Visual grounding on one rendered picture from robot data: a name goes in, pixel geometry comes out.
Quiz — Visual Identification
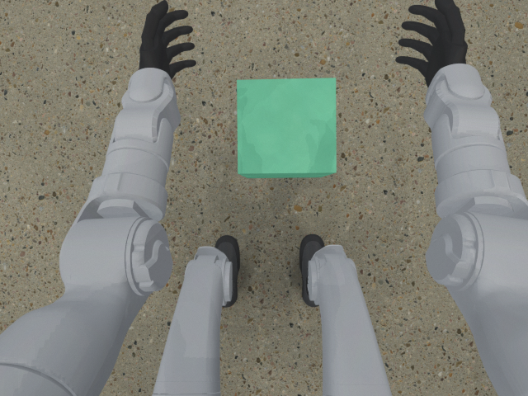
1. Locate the robot right shin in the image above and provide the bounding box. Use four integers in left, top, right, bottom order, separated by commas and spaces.
307, 245, 357, 291

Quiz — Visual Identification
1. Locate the left robot foot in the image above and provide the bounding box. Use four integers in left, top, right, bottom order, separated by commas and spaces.
215, 235, 240, 308

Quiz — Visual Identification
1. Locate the robot right forearm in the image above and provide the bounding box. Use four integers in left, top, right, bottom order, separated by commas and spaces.
423, 64, 528, 220

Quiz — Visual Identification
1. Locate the right robot upper arm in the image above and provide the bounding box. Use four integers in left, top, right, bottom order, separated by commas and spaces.
426, 210, 528, 396

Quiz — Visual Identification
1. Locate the left robot upper arm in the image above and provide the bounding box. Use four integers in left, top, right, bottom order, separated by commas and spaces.
0, 216, 173, 396

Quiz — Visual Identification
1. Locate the robot left forearm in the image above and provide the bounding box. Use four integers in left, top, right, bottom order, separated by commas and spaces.
59, 68, 181, 280

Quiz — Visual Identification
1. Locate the carton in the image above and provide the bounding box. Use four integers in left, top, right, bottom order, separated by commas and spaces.
237, 78, 337, 178

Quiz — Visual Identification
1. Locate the right robot hand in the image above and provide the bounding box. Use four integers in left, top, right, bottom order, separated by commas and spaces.
395, 0, 468, 87

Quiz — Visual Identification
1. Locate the left robot hand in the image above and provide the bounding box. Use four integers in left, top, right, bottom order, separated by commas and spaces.
139, 0, 196, 79

